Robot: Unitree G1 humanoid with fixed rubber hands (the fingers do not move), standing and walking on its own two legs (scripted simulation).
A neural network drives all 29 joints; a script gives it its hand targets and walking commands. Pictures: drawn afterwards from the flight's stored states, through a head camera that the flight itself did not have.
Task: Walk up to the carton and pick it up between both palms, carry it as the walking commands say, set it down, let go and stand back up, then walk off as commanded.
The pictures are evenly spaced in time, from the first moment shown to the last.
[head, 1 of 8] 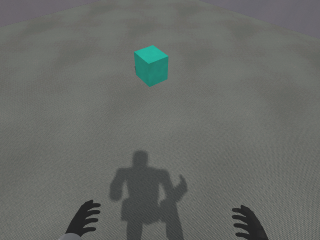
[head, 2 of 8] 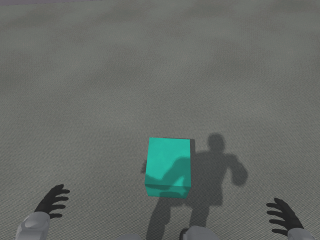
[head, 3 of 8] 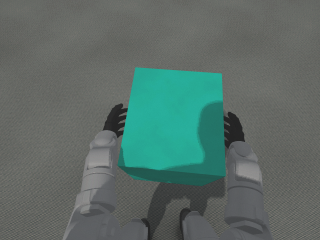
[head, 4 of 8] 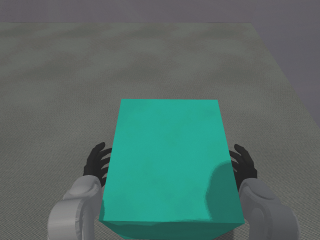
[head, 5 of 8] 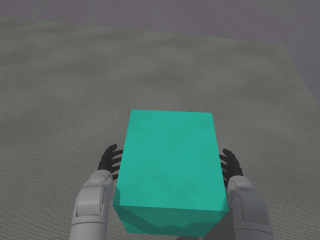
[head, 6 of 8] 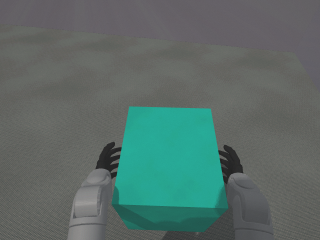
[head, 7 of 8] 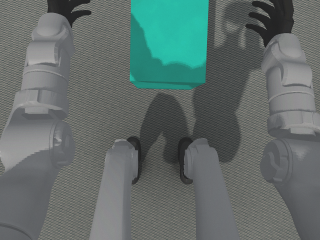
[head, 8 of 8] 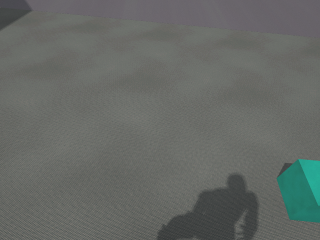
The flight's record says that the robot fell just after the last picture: no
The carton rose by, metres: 0.68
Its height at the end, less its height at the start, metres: +0.00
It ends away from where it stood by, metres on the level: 0.88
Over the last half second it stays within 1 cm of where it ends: yes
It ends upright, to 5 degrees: yes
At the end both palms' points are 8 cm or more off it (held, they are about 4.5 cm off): yes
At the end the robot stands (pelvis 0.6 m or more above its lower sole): yes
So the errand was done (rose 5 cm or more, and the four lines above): yes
